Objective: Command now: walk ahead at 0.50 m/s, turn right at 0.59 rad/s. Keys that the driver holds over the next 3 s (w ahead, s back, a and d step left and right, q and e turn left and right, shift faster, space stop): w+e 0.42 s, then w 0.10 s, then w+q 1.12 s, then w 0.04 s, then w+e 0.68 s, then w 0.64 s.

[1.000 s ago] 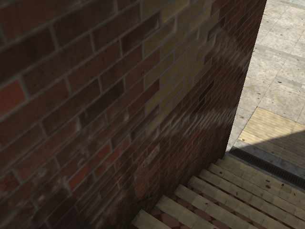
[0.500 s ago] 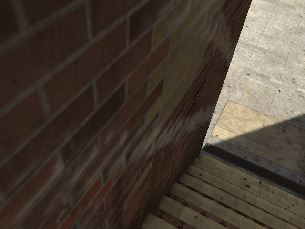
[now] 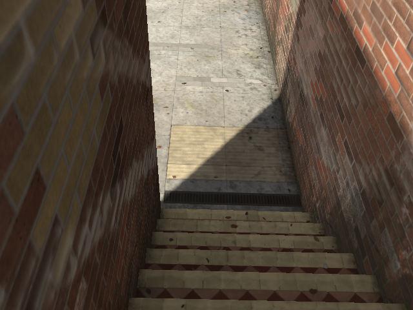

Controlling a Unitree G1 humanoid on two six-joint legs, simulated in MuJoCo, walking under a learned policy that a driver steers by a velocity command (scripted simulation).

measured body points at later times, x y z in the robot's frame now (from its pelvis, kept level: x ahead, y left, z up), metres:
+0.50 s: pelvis +0.20 -0.06 -0.20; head +0.21 -0.07 +0.25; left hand +0.31 +0.16 -0.33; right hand +0.09 -0.28 -0.35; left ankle +0.19 +0.03 -0.90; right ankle +0.16 -0.17 -0.69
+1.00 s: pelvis +0.39 -0.24 -0.38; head +0.40 -0.24 +0.07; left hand +0.46 +0.01 -0.52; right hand +0.29 -0.47 -0.52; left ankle +0.45 -0.08 -0.91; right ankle +0.40 -0.32 -1.10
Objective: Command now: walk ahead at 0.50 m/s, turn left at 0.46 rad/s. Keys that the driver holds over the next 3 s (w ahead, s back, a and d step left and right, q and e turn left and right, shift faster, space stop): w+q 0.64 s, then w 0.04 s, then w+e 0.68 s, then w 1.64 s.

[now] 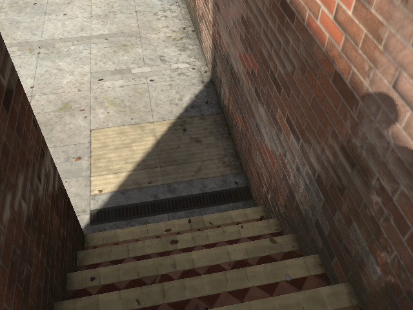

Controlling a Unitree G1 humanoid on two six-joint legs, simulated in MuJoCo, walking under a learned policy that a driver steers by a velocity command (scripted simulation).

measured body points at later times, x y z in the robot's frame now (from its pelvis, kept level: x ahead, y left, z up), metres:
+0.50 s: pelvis +0.23 +0.05 -0.12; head +0.24 +0.06 +0.33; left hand -0.01 +0.15 -0.25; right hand +0.45 -0.11 -0.25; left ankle +0.27 +0.17 -0.87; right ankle +0.04 -0.09 -0.68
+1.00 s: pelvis +0.50 +0.09 -0.40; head +0.50 +0.08 +0.05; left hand +0.38 +0.32 -0.54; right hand +0.64 -0.11 -0.55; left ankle +0.45 +0.23 -0.87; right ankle +0.53 +0.02 -1.11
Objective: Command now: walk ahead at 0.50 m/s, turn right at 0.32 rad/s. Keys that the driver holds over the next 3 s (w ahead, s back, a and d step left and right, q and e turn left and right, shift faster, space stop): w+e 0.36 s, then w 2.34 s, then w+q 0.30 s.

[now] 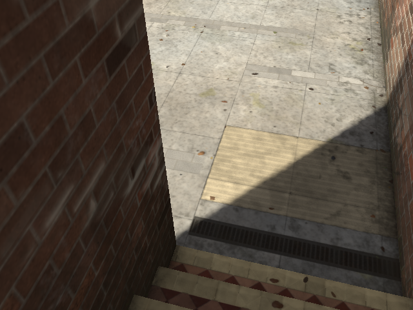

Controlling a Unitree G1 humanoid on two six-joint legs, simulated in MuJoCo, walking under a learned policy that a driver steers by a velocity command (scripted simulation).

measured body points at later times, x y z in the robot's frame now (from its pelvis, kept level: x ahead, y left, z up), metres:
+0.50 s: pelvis +0.27 +0.02 -0.18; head +0.26 +0.01 +0.27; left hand +0.37 +0.24 -0.31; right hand +0.23 -0.23 -0.33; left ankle +0.28 +0.08 -0.90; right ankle +0.28 -0.13 -0.73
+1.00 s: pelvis +0.51 -0.09 -0.36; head +0.50 -0.09 +0.09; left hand +0.59 +0.16 -0.51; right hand +0.39 -0.28 -0.52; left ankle +0.54 +0.05 -0.90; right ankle +0.48 -0.15 -1.09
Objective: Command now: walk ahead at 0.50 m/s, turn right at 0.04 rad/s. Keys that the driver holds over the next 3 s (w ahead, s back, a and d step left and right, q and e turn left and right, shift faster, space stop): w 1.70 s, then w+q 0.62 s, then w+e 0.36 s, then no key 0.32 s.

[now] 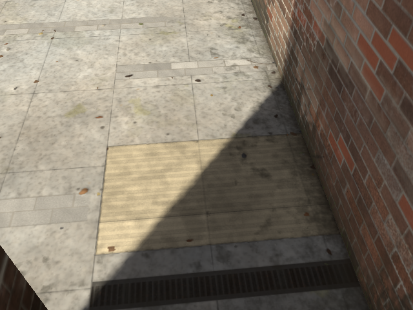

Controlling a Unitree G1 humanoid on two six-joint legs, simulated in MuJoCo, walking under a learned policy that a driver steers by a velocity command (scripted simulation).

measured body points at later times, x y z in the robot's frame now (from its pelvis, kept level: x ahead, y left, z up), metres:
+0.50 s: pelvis +0.27 +0.06 -0.21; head +0.26 +0.06 +0.24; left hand +0.29 +0.31 -0.35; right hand +0.23 -0.17 -0.36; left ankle +0.24 +0.14 -0.93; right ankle +0.32 -0.07 -0.79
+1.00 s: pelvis +0.56 +0.04 -0.43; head +0.56 +0.04 +0.02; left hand +0.47 +0.25 -0.58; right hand +0.63 -0.19 -0.57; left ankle +0.72 +0.20 -1.07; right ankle +0.50 -0.03 -1.12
